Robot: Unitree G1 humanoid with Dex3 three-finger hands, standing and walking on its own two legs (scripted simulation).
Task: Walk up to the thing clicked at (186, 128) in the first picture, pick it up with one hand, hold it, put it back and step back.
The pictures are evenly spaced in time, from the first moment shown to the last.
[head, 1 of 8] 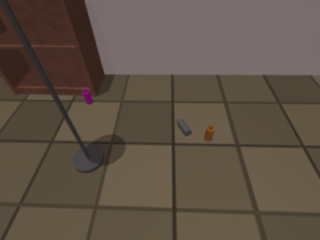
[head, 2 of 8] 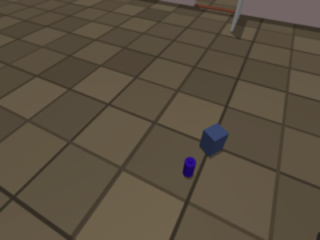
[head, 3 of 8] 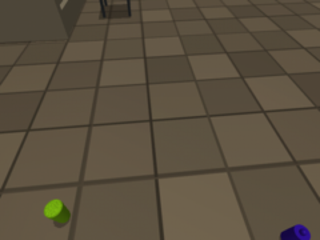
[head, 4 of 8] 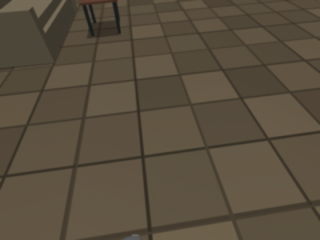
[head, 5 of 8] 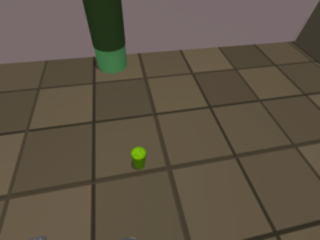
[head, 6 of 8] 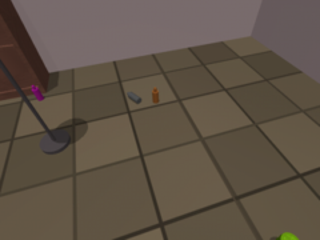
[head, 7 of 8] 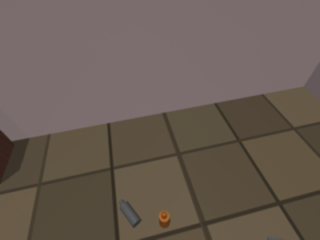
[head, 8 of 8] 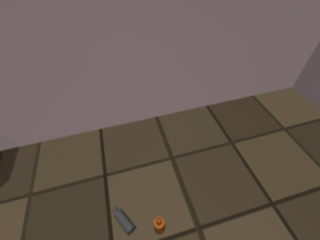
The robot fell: no
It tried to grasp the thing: no
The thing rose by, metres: 0.00
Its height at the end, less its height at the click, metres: +0.00
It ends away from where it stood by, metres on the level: 0.00
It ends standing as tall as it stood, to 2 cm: yes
